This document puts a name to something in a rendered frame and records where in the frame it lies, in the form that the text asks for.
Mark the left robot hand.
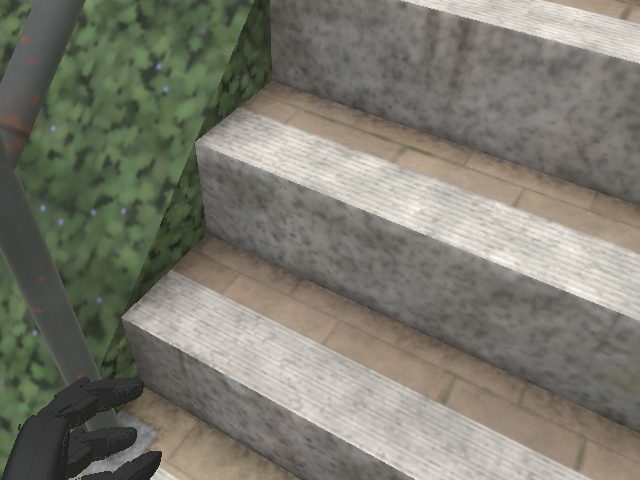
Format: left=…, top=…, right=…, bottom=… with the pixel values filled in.
left=1, top=377, right=162, bottom=480

